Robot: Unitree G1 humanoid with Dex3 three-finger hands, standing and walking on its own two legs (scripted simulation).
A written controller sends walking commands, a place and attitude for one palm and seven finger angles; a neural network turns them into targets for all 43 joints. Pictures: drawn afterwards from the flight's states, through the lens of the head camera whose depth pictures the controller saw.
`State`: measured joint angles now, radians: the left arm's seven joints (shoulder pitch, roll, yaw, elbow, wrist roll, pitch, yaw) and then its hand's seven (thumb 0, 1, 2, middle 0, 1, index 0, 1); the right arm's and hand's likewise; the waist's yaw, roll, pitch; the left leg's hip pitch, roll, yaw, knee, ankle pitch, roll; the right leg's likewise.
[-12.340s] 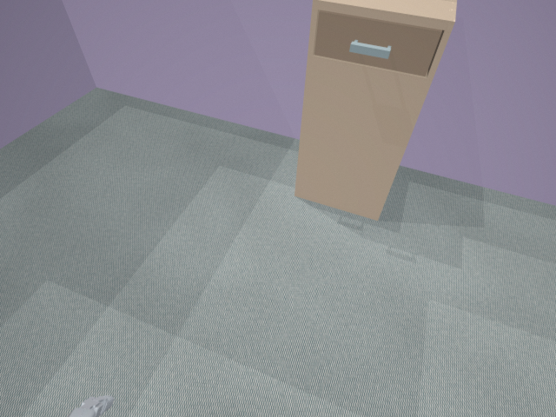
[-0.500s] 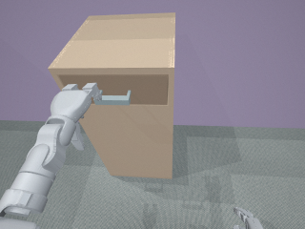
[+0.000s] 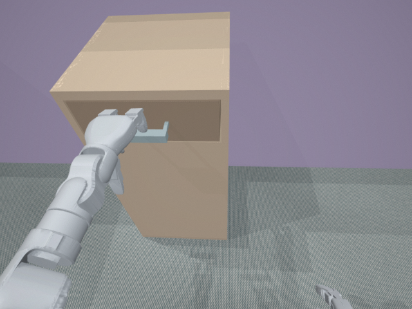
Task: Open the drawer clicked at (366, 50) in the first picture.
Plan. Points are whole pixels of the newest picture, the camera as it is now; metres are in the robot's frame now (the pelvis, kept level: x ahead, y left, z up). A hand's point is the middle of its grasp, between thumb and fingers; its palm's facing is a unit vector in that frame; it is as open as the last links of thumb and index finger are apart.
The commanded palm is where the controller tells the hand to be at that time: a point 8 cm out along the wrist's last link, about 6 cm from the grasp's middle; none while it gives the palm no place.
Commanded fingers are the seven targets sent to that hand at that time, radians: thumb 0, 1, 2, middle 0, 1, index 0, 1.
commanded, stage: move the hooked fingers above the handle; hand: left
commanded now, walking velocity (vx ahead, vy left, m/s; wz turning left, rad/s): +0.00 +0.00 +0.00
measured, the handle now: (144, 130) +0.52 +0.20 +0.03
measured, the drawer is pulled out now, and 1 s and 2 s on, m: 0.00 0.00 0.00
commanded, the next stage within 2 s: none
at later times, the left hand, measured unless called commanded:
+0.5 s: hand (140, 136) +0.46 +0.19 +0.08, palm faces -0.11 -0.03 -0.99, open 13.9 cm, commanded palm +0.45 +0.21 +0.15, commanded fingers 0.00 -0.50 0.30 -0.30 -1.20 -0.30 -1.20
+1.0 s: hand (130, 138) +0.44 +0.20 +0.09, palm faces -0.12 +0.00 -0.99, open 13.9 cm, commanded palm +0.44 +0.21 +0.15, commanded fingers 0.00 -0.50 0.30 -0.30 -1.20 -0.30 -1.20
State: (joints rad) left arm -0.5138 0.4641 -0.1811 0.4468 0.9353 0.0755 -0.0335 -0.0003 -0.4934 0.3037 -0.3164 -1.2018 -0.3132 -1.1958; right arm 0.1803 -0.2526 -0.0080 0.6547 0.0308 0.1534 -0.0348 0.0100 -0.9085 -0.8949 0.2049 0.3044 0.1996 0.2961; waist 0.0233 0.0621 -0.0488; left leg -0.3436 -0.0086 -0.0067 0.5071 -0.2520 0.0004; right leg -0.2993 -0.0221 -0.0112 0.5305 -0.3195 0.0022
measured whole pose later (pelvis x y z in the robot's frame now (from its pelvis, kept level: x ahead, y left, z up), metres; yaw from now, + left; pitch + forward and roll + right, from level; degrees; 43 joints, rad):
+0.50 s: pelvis +0.01 -0.01 -0.01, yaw -1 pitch +10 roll +0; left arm -0.72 0.49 -0.13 0.76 0.97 -0.09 0.01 0.00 -0.49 0.30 -0.32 -1.20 -0.31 -1.20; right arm 0.31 -0.27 -0.06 0.70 0.02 0.16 -0.05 0.01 -0.91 -0.89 0.20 0.30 0.20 0.30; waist -0.04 0.04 -0.08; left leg -0.47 0.01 0.00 0.58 -0.29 -0.01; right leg -0.42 0.00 0.00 0.59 -0.35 -0.01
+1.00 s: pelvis -0.01 +0.00 -0.01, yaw +0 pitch +9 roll +0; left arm -0.78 0.49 -0.19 0.83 0.97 -0.04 0.00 0.00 -0.49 0.30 -0.32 -1.21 -0.32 -1.20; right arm 0.30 -0.26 -0.05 0.69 0.03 0.14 -0.06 0.01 -0.91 -0.89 0.21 0.30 0.20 0.30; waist -0.04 0.04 -0.09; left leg -0.47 0.00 0.00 0.59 -0.27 0.00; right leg -0.42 -0.01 -0.01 0.59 -0.32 0.01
